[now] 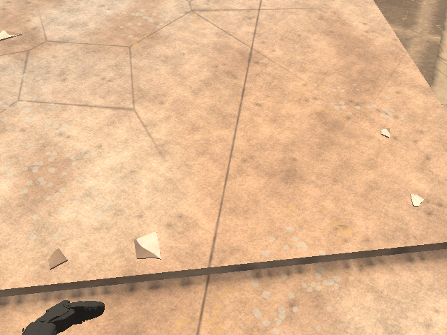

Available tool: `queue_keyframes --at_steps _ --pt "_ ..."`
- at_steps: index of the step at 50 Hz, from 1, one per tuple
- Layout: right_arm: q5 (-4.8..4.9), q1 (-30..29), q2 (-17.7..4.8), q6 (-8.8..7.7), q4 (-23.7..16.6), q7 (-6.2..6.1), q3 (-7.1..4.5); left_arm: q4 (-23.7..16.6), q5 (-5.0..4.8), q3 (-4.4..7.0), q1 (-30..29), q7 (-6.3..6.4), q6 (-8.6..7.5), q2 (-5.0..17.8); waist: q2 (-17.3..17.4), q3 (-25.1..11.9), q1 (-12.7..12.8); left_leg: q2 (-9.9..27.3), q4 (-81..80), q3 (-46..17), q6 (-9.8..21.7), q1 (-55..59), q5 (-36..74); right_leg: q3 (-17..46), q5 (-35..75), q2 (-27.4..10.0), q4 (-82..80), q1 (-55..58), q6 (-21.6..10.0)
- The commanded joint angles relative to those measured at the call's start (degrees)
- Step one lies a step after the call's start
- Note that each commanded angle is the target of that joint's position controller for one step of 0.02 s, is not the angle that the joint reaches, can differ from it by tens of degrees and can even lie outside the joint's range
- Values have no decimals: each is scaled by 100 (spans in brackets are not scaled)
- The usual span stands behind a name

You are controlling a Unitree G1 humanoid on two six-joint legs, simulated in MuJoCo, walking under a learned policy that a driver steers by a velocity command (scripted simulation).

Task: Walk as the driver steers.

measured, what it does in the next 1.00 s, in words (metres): walks ahead, turning left: right foot, then left foot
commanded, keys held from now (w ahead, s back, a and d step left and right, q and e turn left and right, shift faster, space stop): w+q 0.86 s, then w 0.14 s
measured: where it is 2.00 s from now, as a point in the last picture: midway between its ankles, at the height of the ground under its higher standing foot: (100, 247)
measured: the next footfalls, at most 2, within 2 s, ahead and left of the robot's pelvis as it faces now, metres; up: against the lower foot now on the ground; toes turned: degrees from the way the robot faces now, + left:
right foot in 0.08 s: +0.21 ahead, -0.14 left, +0.00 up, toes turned +7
left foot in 0.60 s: +0.42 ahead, +0.17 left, +0.00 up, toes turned +24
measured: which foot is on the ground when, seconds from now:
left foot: down 0.00-0.08, up 0.10-0.58, down 0.60-1.00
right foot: up 0.00-0.06, down 0.08-0.60, up 0.62-1.00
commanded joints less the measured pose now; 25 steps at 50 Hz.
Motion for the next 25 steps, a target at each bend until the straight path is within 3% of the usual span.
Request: queue_keyframes --at_steps 1,3,4,5,6,7,8,9,11,13,16,21,25 --pt "5 -39 -985 -7 -331 -60 -268 -416 -47 230 -207 -30 -147 709 793 -99 310 1454 -143 -1377 740 -412 566 -67 -268 141 -262 906 -121" --pt "-27 -97 -777 35 -376 -51 -211 -225 -30 343 509 5 -186 871 843 -382 700 1180 564 -1365 521 -557 726 -213 -593 112 -585 1961 -381" --pt "-85 -113 -438 20 -467 -23 -86 -138 59 431 1256 52 -210 1123 470 -1034 1050 830 1859 -1016 318 -1041 412 369 -861 -569 -514 3203 -707" --pt "-8 471 -34 -45 -633 -22 41 -3 121 571 1864 80 -124 1623 -1048 -1847 959 33 3745 -129 -94 -2887 -1241 2475 -1912 -1863 -792 5167 -1490" --pt "84 526 -405 -76 -688 -34 -5 85 35 529 1998 30 -73 1369 -1510 -1782 965 312 4828 -138 -171 -3863 -1918 3795 -3190 -2237 -1283 5186 -1693" --pt "101 110 -838 -51 -671 -44 -129 11 18 418 1730 38 -66 955 -844 -1082 1051 570 5233 -236 -190 -4090 -1408 3158 -3393 -1993 -1423 4581 -1494" --pt "47 -230 -879 -12 -725 -53 -155 -15 41 357 1431 45 -48 784 -462 -648 990 753 5245 -60 -223 -3987 -980 2334 -2678 -1767 -1467 3957 -1345" --pt "-18 -410 -819 10 -771 -42 -167 12 68 307 1195 42 -37 620 -311 -350 886 904 5029 -31 -251 -3834 -647 1742 -1987 -1532 -1599 3432 -1301" --pt "16 -430 -602 83 -820 17 -165 89 101 279 996 60 -61 507 -520 -140 698 1132 4736 38 -276 -3428 -308 929 -1225 -1258 -1872 2833 -1241" --pt "19 -531 -405 144 -909 48 -129 185 62 322 1014 64 -109 585 -438 -73 666 1183 4515 137 -332 -3432 -73 435 -741 -1226 -2074 2685 -1325" --pt "-20 -842 -306 156 -1093 83 -94 323 57 395 1094 82 -122 785 -216 -8 702 1223 3837 165 -418 -3626 502 -107 -108 -1286 -2217 2809 -1432" --pt "-15 -1678 -166 82 -1352 256 -14 493 11 433 1282 126 -34 999 -89 184 990 1096 2349 598 -303 -3291 1601 -1039 287 -1159 -2224 3003 -1245" --pt "2 -2130 -244 97 -1620 375 -34 644 -99 494 1518 126 93 1200 -111 299 1017 942 1755 881 -46 -3171 1196 -1364 979 -1351 -1913 3581 -1084"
